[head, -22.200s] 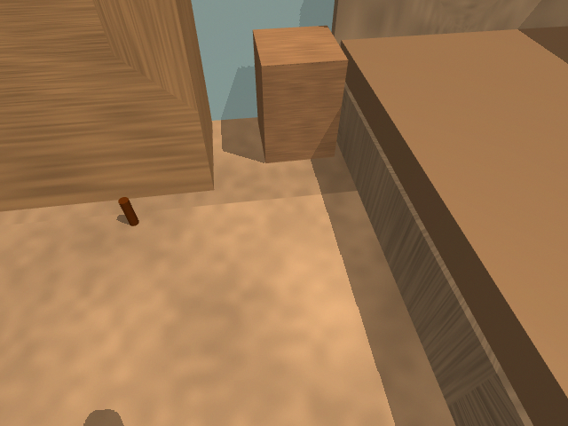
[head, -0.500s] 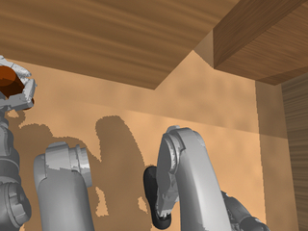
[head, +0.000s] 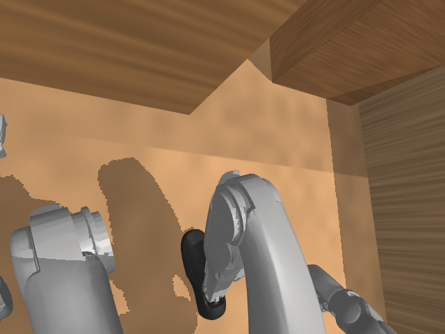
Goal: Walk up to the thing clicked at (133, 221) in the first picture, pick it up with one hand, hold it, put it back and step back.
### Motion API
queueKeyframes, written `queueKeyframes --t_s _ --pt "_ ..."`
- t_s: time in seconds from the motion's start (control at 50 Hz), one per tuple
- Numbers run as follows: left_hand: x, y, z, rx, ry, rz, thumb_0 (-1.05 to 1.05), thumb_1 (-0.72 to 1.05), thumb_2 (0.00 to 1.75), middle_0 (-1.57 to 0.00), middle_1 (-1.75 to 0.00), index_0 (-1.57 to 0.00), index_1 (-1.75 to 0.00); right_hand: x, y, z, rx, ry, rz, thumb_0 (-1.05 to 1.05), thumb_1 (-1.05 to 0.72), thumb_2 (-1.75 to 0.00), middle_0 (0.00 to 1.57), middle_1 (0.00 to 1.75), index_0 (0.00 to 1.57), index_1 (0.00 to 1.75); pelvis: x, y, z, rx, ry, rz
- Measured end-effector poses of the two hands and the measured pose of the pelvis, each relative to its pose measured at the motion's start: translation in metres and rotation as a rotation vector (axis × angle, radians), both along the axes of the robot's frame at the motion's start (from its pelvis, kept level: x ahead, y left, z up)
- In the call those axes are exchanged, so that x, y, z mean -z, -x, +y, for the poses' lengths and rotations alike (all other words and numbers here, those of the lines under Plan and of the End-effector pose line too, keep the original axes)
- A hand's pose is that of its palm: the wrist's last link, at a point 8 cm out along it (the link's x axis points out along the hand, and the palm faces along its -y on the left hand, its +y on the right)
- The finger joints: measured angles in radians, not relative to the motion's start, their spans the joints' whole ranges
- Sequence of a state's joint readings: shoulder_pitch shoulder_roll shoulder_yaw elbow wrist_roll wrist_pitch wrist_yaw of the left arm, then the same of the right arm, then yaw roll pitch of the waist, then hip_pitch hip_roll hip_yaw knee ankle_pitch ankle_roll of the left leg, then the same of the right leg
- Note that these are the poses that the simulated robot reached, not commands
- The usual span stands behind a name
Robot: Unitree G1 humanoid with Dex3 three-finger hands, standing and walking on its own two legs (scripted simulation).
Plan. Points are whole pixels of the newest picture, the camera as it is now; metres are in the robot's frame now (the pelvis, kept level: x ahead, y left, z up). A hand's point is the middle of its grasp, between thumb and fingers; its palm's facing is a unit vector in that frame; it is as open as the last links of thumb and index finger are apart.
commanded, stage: lower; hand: left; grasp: from the side
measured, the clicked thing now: out of the picture +0.44 +0.28 -0.17
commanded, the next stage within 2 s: loosen in 0.84 s
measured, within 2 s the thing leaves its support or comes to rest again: rests again in 0.90 s
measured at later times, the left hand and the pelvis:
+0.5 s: hand out of the picture +0.45 +0.26 -0.18, palm faces +0.24 -0.97 -0.01, open 5.3 cm; pelvis -0.01 +0.01 +0.00, yaw -2 degrees
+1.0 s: hand out of the picture +0.45 +0.26 -0.19, palm faces +0.23 -0.97 -0.01, open 5.3 cm; pelvis -0.01 +0.01 +0.00, yaw -4 degrees
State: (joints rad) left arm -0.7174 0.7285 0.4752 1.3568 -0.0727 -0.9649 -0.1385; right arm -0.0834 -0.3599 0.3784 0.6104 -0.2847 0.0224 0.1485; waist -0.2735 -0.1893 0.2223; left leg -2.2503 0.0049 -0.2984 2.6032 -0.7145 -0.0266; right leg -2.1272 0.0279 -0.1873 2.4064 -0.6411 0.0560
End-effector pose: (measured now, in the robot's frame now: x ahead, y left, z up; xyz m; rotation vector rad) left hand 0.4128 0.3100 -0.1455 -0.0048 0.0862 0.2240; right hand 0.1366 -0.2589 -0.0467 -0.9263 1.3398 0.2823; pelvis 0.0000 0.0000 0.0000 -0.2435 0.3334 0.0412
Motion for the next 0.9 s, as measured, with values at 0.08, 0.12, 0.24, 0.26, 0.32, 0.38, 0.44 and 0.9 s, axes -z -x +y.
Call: queueKeyframes --t_s 0.08,0.12,0.24,0.26,0.32,0.38,0.44,0.9 --pt "0.006 -0.002 -0.001 0.001 -0.004 0.0 0.04 0.19 1.09 -0.99 -1.12 -1.02 -1.1 -0.002 0.001 0.001 -0.024 0.018 0.01 0.0 -0.91 -0.91 0.21 0.3 0.21 0.3 0.001 0.001 0.001 0.004 0.01 -0.014" --pt "0.008 -0.002 -0.001 -0.001 -0.006 -0.001 0.04 0.19 1.09 -0.99 -1.12 -1.02 -1.1 -0.003 0.001 0.002 -0.033 0.024 0.016 0.0 -0.91 -0.91 0.21 0.3 0.21 0.3 0.002 0.002 0.002 0.006 0.014 -0.02" --pt "0.017 -0.002 -0.001 -0.013 -0.006 0.002 0.04 0.19 1.09 -0.99 -1.12 -1.02 -1.1 -0.005 0.003 0.005 -0.061 0.037 0.031 0.0 -0.91 -0.9 0.21 0.3 0.21 0.3 0.003 0.003 0.003 0.013 0.027 -0.034" --pt "0.018 -0.003 -0.001 -0.014 -0.006 0.002 0.04 0.19 1.09 -0.99 -1.12 -1.02 -1.1 -0.005 0.003 0.006 -0.065 0.039 0.033 0.0 -0.91 -0.9 0.21 0.3 0.21 0.3 0.003 0.003 0.004 0.014 0.03 -0.036" --pt "0.022 -0.003 -0.002 -0.015 -0.003 0.0 0.04 0.19 1.09 -0.99 -1.12 -1.02 -1.1 -0.006 0.004 0.009 -0.078 0.046 0.038 0.0 -0.9 -0.9 0.21 0.3 0.21 0.3 0.003 0.003 0.004 0.017 0.036 -0.043" --pt "0.025 -0.003 -0.003 -0.013 -0.003 -0.002 0.04 0.19 1.09 -0.99 -1.12 -1.02 -1.1 -0.007 0.004 0.011 -0.089 0.053 0.041 0.0 -0.9 -0.9 0.21 0.3 0.21 0.3 0.003 0.004 0.006 0.02 0.043 -0.05" --pt "0.028 -0.004 -0.003 -0.015 -0.003 -0.004 0.04 0.19 1.09 -0.99 -1.12 -1.02 -1.1 -0.009 0.003 0.014 -0.1 0.061 0.043 0.0 -0.9 -0.9 0.21 0.3 0.21 0.3 0.003 0.005 0.007 0.023 0.05 -0.057" --pt "0.043 -0.002 -0.004 -0.019 -0.004 -0.001 0.04 0.19 1.09 -0.99 -1.12 -1.02 -1.1 -0.019 0.003 0.022 -0.15 0.104 0.047 0.0 -0.89 -0.9 0.21 0.3 0.21 0.3 0.004 0.009 0.012 0.039 0.083 -0.091"
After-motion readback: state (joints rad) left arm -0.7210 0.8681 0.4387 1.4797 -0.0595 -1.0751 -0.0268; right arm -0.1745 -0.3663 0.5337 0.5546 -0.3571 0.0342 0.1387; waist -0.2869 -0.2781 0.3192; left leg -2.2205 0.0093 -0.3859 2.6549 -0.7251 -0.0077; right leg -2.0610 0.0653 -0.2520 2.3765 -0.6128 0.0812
